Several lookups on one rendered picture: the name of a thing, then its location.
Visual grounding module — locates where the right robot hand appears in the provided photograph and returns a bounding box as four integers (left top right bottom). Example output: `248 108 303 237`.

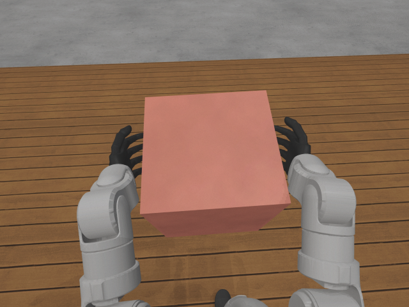
274 117 311 175

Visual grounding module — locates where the robot right forearm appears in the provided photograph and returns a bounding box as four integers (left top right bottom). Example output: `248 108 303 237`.
288 154 364 307

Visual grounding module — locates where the right robot upper arm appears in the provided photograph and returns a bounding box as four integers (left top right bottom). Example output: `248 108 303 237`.
288 288 360 307

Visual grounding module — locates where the robot left forearm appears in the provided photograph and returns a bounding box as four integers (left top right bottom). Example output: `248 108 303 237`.
77 164 141 307

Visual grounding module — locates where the carton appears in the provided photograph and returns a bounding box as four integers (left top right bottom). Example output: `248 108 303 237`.
140 90 291 237

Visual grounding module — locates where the left robot hand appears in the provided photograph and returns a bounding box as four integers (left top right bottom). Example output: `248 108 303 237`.
109 125 143 178

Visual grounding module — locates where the right robot foot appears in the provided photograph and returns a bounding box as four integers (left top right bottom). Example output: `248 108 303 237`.
215 289 231 307

